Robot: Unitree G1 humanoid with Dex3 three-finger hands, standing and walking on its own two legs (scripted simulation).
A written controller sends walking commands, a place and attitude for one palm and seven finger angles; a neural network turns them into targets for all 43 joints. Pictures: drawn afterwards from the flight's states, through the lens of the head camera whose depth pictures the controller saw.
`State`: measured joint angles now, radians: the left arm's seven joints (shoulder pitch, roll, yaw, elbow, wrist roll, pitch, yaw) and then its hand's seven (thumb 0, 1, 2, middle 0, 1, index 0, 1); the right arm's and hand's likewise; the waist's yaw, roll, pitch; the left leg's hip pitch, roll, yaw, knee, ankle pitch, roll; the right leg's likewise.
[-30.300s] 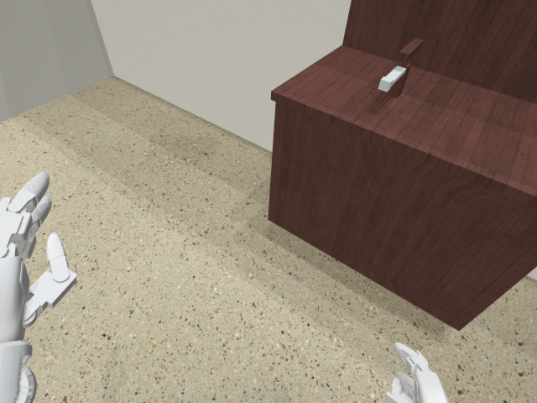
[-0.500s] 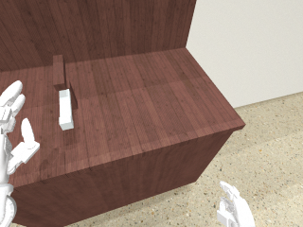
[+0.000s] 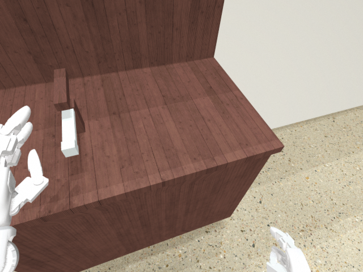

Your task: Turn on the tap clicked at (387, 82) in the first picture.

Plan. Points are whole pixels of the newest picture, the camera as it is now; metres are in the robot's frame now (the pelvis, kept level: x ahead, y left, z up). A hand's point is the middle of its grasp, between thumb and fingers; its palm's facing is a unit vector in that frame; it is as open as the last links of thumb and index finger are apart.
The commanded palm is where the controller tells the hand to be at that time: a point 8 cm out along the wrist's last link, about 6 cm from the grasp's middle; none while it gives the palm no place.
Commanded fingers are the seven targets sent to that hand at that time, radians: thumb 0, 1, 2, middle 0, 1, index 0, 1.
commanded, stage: come to a stop and stand still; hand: left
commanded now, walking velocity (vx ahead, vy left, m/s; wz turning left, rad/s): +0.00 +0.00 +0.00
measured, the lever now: (70, 148) +0.35 +0.28 +0.06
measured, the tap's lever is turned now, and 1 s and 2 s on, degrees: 0 0 0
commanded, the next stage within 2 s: look again from close up in 1.30 s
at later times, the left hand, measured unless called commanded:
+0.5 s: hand (17, 171) +0.23 +0.28 +0.16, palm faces +0.41 -0.80 -0.45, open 7.4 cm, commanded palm +0.16 +0.30 +0.17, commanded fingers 0.00 0.90 0.90 -0.20 -0.30 -0.20 -0.30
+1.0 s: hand (20, 199) +0.19 +0.26 +0.16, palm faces +0.43 -0.84 -0.34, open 7.4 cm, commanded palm +0.13 +0.28 +0.17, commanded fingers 0.00 0.90 0.90 -0.20 -0.30 -0.20 -0.30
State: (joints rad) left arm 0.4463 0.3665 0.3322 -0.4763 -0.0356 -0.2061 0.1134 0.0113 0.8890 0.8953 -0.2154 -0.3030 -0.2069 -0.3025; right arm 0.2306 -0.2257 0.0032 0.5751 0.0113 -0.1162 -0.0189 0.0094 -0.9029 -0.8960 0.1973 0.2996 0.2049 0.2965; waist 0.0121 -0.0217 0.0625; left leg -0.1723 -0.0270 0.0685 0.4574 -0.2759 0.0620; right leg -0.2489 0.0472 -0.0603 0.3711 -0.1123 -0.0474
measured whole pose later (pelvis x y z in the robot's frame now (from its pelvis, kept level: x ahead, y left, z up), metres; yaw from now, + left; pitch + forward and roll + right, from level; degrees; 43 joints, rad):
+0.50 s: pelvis +0.02 +0.01 -0.01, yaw +4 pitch +3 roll +0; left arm 0.39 0.49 0.40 -0.46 -0.08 -0.26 0.10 0.01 0.89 0.89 -0.22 -0.30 -0.21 -0.30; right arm 0.24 -0.25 0.02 0.58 0.01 -0.16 0.06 0.01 -0.90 -0.90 0.20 0.30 0.20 0.30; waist 0.04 -0.06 0.07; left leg -0.25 -0.10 0.03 0.53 -0.32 0.08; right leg -0.37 -0.02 -0.08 0.57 -0.24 -0.02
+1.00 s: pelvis -0.01 -0.01 -0.01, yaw +4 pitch +0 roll +0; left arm 0.42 0.42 0.35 -0.40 -0.14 -0.25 0.11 0.01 0.89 0.90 -0.21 -0.30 -0.21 -0.30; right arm 0.25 -0.25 0.01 0.60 0.05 -0.17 0.04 0.01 -0.90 -0.90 0.20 0.30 0.20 0.30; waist 0.03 -0.02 0.04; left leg -0.25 -0.06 0.01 0.51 -0.26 0.05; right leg -0.32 0.01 -0.10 0.47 -0.15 -0.05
